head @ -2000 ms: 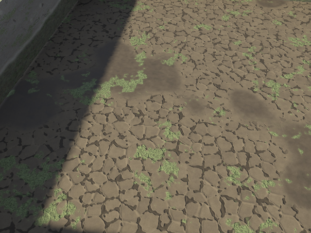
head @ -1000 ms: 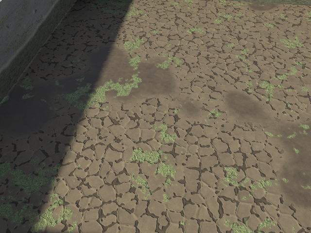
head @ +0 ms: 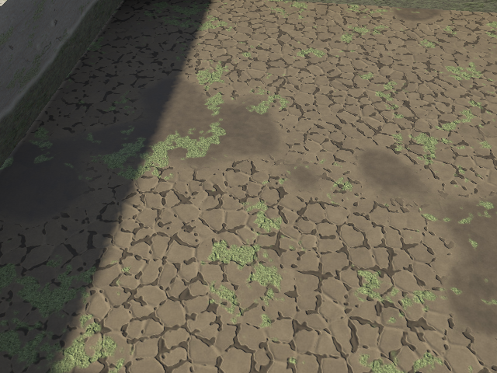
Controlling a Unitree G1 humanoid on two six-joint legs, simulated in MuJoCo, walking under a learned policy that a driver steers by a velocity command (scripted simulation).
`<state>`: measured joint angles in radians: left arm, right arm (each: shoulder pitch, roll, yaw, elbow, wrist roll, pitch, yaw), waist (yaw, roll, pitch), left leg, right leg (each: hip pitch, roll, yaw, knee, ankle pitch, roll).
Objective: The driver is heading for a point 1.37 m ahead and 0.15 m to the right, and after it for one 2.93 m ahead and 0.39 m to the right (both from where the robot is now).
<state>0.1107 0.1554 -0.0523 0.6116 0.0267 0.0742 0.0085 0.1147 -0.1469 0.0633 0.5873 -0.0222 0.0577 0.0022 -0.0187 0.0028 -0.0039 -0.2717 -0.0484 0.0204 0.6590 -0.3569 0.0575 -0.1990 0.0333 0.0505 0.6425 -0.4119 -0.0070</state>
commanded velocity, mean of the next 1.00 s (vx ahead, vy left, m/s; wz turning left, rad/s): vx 0.50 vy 0.00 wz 0.00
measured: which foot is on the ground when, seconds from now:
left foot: down 0.00-1.00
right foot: down 0.00-1.00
